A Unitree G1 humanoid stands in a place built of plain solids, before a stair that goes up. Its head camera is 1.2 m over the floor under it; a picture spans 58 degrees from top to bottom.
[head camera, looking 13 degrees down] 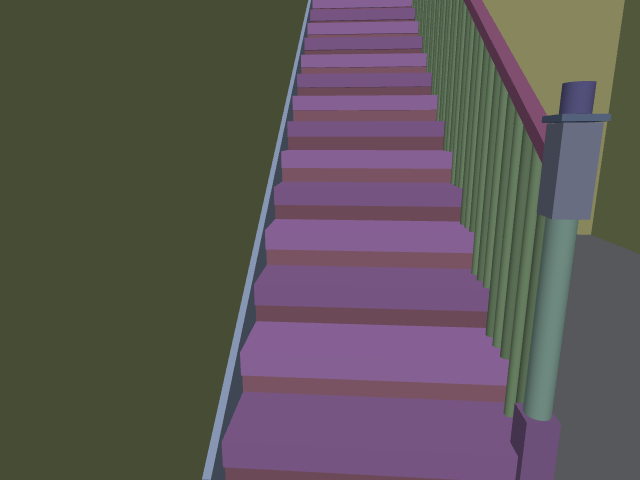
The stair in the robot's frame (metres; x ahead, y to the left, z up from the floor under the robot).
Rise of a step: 0.19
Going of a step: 0.28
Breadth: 1.08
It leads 4 degrees to the right of straight ahead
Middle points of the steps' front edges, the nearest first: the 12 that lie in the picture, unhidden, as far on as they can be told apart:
1.26 -0.15 0.19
1.54 -0.22 0.38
1.82 -0.24 0.57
2.10 -0.26 0.76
2.38 -0.28 0.94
2.66 -0.30 1.13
2.94 -0.32 1.32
3.23 -0.34 1.51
3.51 -0.36 1.70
3.79 -0.38 1.89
4.08 -0.40 2.08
4.36 -0.42 2.26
